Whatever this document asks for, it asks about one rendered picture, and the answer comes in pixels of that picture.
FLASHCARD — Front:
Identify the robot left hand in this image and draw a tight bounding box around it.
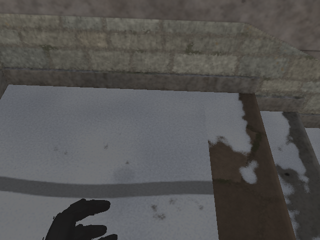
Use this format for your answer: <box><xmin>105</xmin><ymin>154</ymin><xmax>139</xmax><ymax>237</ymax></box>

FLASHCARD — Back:
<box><xmin>42</xmin><ymin>198</ymin><xmax>118</xmax><ymax>240</ymax></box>

